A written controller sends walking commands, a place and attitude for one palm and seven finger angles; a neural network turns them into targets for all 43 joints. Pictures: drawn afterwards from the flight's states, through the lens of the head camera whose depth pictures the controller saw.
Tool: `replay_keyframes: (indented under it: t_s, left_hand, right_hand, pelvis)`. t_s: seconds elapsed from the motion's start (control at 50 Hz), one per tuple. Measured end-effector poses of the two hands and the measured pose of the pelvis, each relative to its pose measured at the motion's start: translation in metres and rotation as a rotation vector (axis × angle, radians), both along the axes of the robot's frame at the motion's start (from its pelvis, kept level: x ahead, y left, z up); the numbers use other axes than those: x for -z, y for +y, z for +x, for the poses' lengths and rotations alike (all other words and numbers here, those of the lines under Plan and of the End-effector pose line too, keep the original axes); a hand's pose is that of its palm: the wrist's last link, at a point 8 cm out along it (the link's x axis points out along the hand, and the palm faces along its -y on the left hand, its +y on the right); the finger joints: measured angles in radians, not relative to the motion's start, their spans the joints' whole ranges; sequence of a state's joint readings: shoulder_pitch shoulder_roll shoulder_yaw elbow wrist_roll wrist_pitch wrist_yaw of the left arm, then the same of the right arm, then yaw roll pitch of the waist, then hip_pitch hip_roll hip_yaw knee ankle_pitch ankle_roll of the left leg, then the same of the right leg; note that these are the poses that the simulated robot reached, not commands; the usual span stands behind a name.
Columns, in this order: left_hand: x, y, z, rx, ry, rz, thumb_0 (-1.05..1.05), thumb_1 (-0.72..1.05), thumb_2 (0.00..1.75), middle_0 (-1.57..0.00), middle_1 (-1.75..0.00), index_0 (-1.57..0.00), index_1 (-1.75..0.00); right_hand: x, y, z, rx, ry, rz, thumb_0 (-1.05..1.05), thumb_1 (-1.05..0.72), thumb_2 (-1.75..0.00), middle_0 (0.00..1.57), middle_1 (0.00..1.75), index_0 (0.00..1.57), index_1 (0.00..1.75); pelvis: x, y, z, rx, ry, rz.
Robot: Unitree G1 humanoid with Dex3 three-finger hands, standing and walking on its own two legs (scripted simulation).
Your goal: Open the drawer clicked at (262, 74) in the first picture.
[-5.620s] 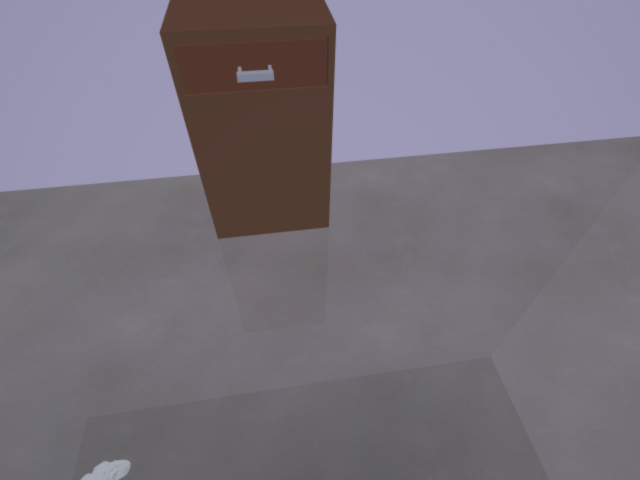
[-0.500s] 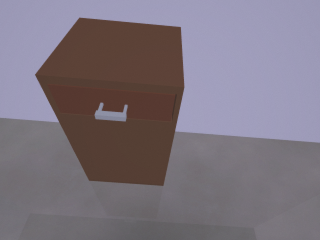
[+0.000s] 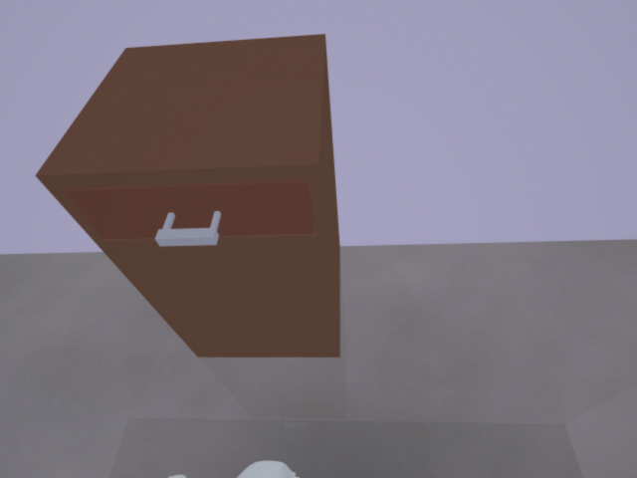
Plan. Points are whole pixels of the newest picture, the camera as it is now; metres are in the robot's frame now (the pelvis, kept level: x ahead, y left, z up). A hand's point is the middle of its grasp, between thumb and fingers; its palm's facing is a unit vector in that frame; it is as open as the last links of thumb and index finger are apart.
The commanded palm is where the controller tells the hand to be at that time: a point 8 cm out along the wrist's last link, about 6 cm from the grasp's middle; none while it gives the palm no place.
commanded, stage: come to a stop and stand still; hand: left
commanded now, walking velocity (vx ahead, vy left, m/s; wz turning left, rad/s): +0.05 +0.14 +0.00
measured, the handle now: (190, 227) +0.51 +0.28 -0.05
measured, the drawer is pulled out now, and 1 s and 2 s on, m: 0.00 0.00 0.00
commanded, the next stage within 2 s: look again from close up in 0.72 s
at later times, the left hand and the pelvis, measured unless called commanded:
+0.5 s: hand out of the picture -0.06 +0.23 -0.18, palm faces +0.08 -0.98 -0.20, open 7.4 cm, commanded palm none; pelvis -0.03 +0.04 +0.00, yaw +0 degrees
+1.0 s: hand out of the picture -0.02 +0.22 -0.18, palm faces -0.01 -0.98 -0.20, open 7.4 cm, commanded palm none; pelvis -0.02 +0.05 -0.01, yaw -1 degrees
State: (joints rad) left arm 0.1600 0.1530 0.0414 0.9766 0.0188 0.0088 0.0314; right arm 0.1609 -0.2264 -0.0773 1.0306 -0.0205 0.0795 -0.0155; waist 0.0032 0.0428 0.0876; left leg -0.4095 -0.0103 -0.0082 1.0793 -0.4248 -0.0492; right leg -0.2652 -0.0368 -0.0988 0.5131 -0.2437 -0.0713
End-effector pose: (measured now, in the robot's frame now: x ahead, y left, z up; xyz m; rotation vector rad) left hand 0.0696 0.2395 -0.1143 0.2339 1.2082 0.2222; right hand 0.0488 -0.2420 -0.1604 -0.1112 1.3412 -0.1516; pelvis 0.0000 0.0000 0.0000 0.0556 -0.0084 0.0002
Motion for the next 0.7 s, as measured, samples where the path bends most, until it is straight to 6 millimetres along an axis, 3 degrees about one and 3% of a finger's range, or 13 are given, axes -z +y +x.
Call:
replay_keyframes:
  t_s: [0.1, 0.26, 0.38, 0.56, 0.7]
  left_hand:
    - [-0.003, -0.001, -0.019, -0.022, -0.004, -0.010, 0.00, 0.90, 0.90, -0.20, -0.30, -0.20, -0.29]
    - [0.009, 0.020, -0.078, -0.066, 0.089, -0.041, 0.00, 0.90, 0.90, -0.20, -0.30, -0.20, -0.30]
    - [0.032, 0.040, -0.114, -0.096, 0.165, -0.087, 0.00, 0.91, 0.90, -0.20, -0.30, -0.20, -0.29]
    - [0.031, 0.029, -0.138, -0.077, 0.254, -0.131, 0.00, 0.91, 0.90, -0.20, -0.30, -0.19, -0.29]
    - [0.033, 0.014, -0.133, -0.052, 0.276, -0.161, 0.00, 0.91, 0.90, -0.20, -0.30, -0.19, -0.29]
  right_hand:
    - [-0.006, -0.002, -0.006, -0.034, 0.000, -0.002, 0.00, -0.91, -0.90, 0.20, 0.29, 0.20, 0.30]
    - [-0.019, 0.016, -0.013, -0.063, -0.057, -0.024, 0.00, -0.91, -0.90, 0.20, 0.29, 0.20, 0.30]
    - [-0.022, 0.043, -0.044, -0.065, -0.042, -0.056, 0.00, -0.91, -0.90, 0.20, 0.29, 0.20, 0.30]
    - [-0.015, 0.074, -0.088, -0.027, 0.085, -0.009, 0.00, -0.91, -0.90, 0.20, 0.30, 0.20, 0.30]
    - [-0.014, 0.085, -0.104, 0.014, 0.114, 0.012, 0.00, -0.91, -0.90, 0.20, 0.30, 0.20, 0.30]
  pelvis:
    - [-0.004, -0.001, -0.010, -0.010, 0.003, 0.011]
    - [-0.005, 0.015, -0.028, -0.002, 0.006, -0.006]
    - [0.002, 0.035, -0.037, -0.003, 0.005, -0.048]
    - [-0.001, 0.046, -0.034, 0.005, 0.009, -0.045]
    - [-0.002, 0.048, -0.030, 0.016, 0.008, -0.051]
